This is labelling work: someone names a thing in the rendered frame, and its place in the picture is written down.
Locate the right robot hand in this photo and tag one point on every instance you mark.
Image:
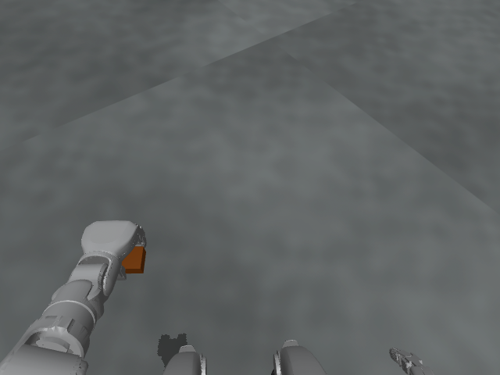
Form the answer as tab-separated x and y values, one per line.
409	362

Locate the left robot hand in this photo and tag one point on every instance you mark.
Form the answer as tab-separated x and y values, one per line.
116	237

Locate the left robot arm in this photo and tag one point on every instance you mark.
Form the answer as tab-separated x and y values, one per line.
57	343

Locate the small box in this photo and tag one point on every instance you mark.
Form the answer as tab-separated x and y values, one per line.
135	261

